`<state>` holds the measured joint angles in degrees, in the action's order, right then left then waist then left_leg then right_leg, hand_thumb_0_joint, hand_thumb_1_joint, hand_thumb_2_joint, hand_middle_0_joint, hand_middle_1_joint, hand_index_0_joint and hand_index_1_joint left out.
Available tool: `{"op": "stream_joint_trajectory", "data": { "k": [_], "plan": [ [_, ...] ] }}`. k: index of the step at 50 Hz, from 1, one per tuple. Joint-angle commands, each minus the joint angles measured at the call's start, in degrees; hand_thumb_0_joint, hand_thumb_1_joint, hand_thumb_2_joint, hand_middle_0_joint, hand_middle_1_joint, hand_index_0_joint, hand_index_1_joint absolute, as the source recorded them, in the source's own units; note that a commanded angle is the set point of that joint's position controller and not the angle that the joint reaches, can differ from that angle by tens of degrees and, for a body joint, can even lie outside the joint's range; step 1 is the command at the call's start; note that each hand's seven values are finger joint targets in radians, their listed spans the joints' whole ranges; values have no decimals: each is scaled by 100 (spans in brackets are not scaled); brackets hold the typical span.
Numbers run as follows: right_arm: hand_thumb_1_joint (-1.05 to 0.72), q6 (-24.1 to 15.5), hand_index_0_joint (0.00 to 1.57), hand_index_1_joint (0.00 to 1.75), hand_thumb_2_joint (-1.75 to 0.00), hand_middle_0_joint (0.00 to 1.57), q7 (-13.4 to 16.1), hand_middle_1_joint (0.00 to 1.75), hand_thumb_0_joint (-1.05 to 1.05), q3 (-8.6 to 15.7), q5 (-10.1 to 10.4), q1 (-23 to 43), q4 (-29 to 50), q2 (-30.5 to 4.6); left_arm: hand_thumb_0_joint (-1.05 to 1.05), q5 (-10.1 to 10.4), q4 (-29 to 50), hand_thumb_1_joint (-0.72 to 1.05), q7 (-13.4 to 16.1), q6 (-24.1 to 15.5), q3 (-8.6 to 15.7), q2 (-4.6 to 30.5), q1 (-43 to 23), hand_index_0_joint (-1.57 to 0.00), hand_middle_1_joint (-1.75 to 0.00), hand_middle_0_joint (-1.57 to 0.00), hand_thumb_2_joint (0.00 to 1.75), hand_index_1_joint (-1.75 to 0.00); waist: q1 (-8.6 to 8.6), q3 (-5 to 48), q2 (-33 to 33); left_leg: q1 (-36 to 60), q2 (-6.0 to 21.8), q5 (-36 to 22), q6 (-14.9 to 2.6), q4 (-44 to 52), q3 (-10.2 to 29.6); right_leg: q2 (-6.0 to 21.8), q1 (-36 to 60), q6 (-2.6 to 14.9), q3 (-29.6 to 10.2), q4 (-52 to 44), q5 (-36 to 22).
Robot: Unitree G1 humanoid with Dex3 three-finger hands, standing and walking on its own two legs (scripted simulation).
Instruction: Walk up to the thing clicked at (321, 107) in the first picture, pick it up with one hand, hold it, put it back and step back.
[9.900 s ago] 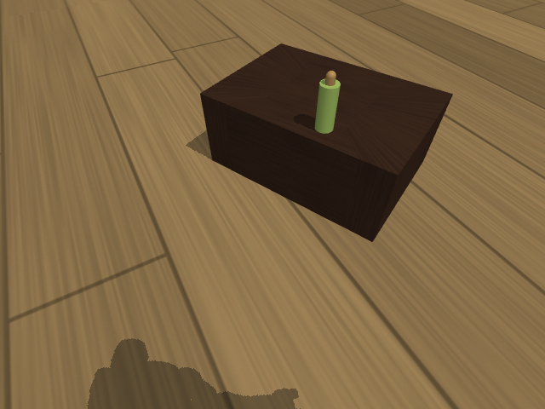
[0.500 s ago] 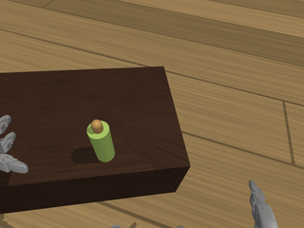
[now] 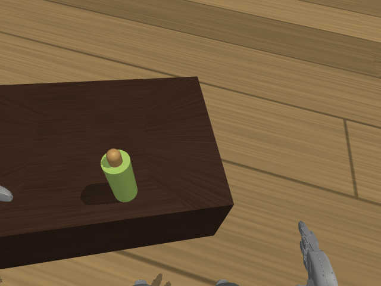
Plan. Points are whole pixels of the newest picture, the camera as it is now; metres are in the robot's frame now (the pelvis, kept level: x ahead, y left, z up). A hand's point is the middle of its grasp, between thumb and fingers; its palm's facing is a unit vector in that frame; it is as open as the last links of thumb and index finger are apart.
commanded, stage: go down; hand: left
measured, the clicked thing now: (120, 174) +0.46 +0.17 -0.18
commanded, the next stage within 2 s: none
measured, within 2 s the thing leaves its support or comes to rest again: neither
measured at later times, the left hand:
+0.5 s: hand out of the picture +0.39 +0.36 +0.07, palm faces +0.16 -0.99 -0.06, open 17.4 cm
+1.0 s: hand out of the picture +0.40 +0.37 +0.05, palm faces +0.15 -0.99 -0.03, open 17.2 cm
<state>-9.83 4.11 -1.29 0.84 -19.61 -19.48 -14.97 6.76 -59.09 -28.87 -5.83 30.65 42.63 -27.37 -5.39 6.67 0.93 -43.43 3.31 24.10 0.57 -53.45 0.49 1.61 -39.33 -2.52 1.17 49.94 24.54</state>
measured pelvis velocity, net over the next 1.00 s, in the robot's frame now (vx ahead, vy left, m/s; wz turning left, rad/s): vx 0.01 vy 0.01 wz -0.01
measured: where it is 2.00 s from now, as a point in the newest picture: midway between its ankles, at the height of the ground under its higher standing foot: outside the picture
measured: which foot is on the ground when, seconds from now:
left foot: down 0.00-1.00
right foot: down 0.00-1.00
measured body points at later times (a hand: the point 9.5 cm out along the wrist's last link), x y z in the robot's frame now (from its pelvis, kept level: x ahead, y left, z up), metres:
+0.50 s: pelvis +0.00 +0.00 -0.01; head +0.08 +0.04 +0.44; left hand +0.37 +0.42 +0.07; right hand +0.16 -0.26 -0.03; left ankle +0.02 +0.12 -0.69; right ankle +0.00 -0.15 -0.69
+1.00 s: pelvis +0.01 +0.01 -0.01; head +0.09 +0.05 +0.43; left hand +0.39 +0.42 +0.06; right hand +0.16 -0.25 -0.03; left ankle +0.02 +0.12 -0.69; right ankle +0.00 -0.15 -0.69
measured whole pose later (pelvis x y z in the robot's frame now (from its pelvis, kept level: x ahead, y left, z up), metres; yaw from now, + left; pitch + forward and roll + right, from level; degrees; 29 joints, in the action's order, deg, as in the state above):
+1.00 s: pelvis +0.01 +0.01 -0.01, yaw -1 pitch +18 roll -4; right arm -11.0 2.8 -1.6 -0.3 -20.8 -14.2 -15.5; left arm 8.4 -63.1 -32.7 -10.9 36.5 47.3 -31.4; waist -7.8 8.1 1.4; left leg -50.1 3.8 26.6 0.2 -58.7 1.1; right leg 1.0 -45.0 -2.9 1.4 53.3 26.1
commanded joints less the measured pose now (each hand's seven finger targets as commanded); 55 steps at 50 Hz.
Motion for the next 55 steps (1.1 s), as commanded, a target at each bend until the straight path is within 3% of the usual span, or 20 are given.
{"op": "stream_joint_trajectory", "data": {
  "k": [1, 4, 8, 10, 12, 17, 21, 23, 25, 26, 32, 35, 36, 44, 45, 47, 51, 52, 54, 55],
  "plan": [
    [54, -258, 5, 5, -5, 5, 73, 5, 0, 472, 16, -117, 737, -865, 0, 175, 1102, -53, 7, -383, 477, 2282, -1613, -5, -5, -6, 9, -6, 209, 1874, -1124, 1779, -142, -2123, -52, 617, 53, -198, 279, 304, 114, -516, -1546],
    [54, -279, 5, 5, -5, 5, 38, 5, 0, 504, 13, -73, 889, -896, 0, 161, 1100, -55, -30, -360, 374, 2121, -1537, -5, -5, -6, 8, -6, 142, 1966, -1203, 1997, -81, -2382, -22, 625, 99, -228, 159, 325, 160, -471, -1549],
    [54, -316, 5, 5, -5, 5, 16, 5, 0, 503, -4, -97, 859, -891, 0, 205, 1183, -54, -95, -407, 502, 2251, -1690, -5, -4, -6, 8, -6, 111, 2114, -1252, 2082, -65, -2720, -42, 498, 109, -220, 192, 291, 146, -442, -1781],
    [54, -322, 5, 5, -5, 5, 29, 5, 0, 630, -14, -59, 920, -1024, 0, 182, 1173, -54, -97, -438, 575, 2402, -1798, -5, -5, -6, 9, -6, 91, 2101, -1258, 2053, -56, -2693, -30, 506, 142, -225, 151, 301, 156, -410, -1723],
    [54, -316, 5, 5, -5, 5, 7, 5, 0, 466, -23, -26, 884, -868, 0, 188, 1044, -54, -109, -451, 551, 2346, -1768, -5, -5, -6, 9, -6, 125, 1904, -1145, 1798, -117, -2281, -66, 506, 78, -199, 170, 293, 114, -459, -1596],
    [54, -323, 5, 5, -5, 5, 42, 5, 0, 611, -21, -15, 1068, -1033, 0, 175, 906, -54, -199, -507, 541, 2453, -2001, -5, -5, -6, 8, -6, -46, 1990, -992, 1733, -151, -1970, -111, 464, 45, -188, 111, 266, 82, -466, -1572],
    [53, -341, 5, 5, -5, 5, 36, 5, 0, 588, -26, 14, 1097, -1020, 0, 207, 755, -56, -250, -587, 627, 2578, -2117, -5, -6, -6, 8, -7, -44, 2017, -985, 1646, -165, -1938, -115, 404, 46, -191, 102, 270, 81, -419, -1568],
    [54, -334, 5, 5, -5, 5, 16, 5, 0, 371, -31, -6, 1115, -827, 0, 198, 684, -54, -277, -604, 634, 2626, -2160, -5, -5, -6, 8, -6, 5, 1992, -1105, 1549, -186, -1891, -113, 369, 24, -184, 129, 266, 64, -406, -1553],
    [54, -351, 5, 5, -5, 5, 33, 5, 0, 574, -34, 23, 1276, -1038, 0, 179, 668, -52, -299, -627, 639, 2682, -2212, -5, -5, -6, 8, -6, -68, 2026, -1135, 1613, -158, -1701, -83, 418, 75, -211, -40, 288, 90, -396, -1330],
    [54, -338, 5, 5, -5, 5, 27, 5, 0, 509, -47, -108, 1188, -983, 0, 172, 651, -54, -286, -632, 573, 2669, -2256, -6, -6, -6, 8, -7, -79, 1973, -1220, 1596, -168, -1524, -82, 436, 44, -211, -93, 301, 86, -414, -1197],
    [54, -366, 5, 5, -5, 5, 7, 5, 0, 428, -43, -49, 1346, -953, 0, 190, 693, -51, -305, -693, 733, 2888, -2337, -5, -5, -6, 8, -6, 6, 2139, -1325, 1529, -157, -1825, -71, 322, 72, -211, -60, 313, 96, -307, -1357],
    [54, -368, 5, 5, -5, 5, 21, 5, 0, 548, -40, -51, 1288, -1047, 0, 215, 660, -51, -309, -728, 789, 2933, -2395, -6, -5, -6, 8, -6, -25, 2129, -1342, 1492, -135, -1698, -48, 325, 98, -235, -143, 319, 117, -286, -1234],
    [54, -378, 5, 5, -5, 5, 15, 5, 0, 518, -50, -48, 1368, -1011, 0, 208, 580, -51, -312, -745, 717, 2831, -2394, -5, -5, -6, 8, -6, -96, 2094, -1397, 1519, -126, -1664, -44, 317, 93, -242, -212, 315, 120, -273, -1212],
    [54, -396, 5, 5, -5, 5, 13, 5, 0, 595, -62, -148, 1373, -1119, 0, 298, 657, -49, -347, -795, 814, 2723, -2065, -5, -5, -6, 8, -6, -24, 2220, -1359, 1699, -41, -2342, 2, 249, 212, -290, -308, 335, 218, -139, -1390],
    [55, -408, 5, 5, -5, 5, -16, 5, 0, 467, -71, -178, 1422, -987, 0, 305, 688, -48, -368, -822, 767, 2626, -2142, -5, -5, -6, 9, -6, -51, 2231, -1459, 1794, -19, -2423, 26, 231, 231, -295, -418, 339, 236, -116, -1367],
    [54, -387, 5, 5, -5, 5, -16, 5, 0, 655, -91, -287, 1356, -1122, 0, 338, 767, -48, -370, -857, 845, 2608, -1929, -5, -5, -6, 9, -6, -43, 2370, -1490, 1863, -26, -2609, 25, 178, 218, -284, -395, 337, 229, -96, -1462],
    [54, -375, 5, 5, -5, 5, -41, 5, 0, 517, -87, -232, 1437, -1015, 0, 391, 1043, -46, -385, -964, 1004, 2734, -1987, -5, -5, -6, 10, -6, 18, 2414, -1417, 1746, -76, -2581, -3, 109, 179, -258, -236, 313, 184, -90, -1605],
    [54, -399, 5, 5, -5, 5, -16, 5, 0, 685, -82, -126, 1535, -1146, 0, 408, 930, -47, -402, -983, 1061, 2693, -1848, -5, -6, -6, 10, -7, -27, 2352, -1344, 1754, -67, -2491, 1, 122, 192, -265, -302, 311, 200, -90, -1537],
    [54, -386, 5, 5, -5, 5, -38, 5, 0, 489, -95, -227, 1409, -964, 0, 431, 938, -45, -424, -1019, 1031, 2599, -1913, -5, -5, -6, 9, -6, -14, 2215, -1403, 1621, -94, -2400, -1, 102, 169, -252, -319, 309, 174, -80, -1539],
    [54, -384, 5, 5, -5, 5, -34, 5, 0, 527, -86, -172, 1446, -998, 0, 424, 854, -48, -421, -1020, 1035, 2606, -1776, -5, -5, -6, 9, -7, -33, 2217, -1276, 1559, -111, -2339, -36, 79, 142, -249, -282, 304, 166, -79, -1560]
  ]
}}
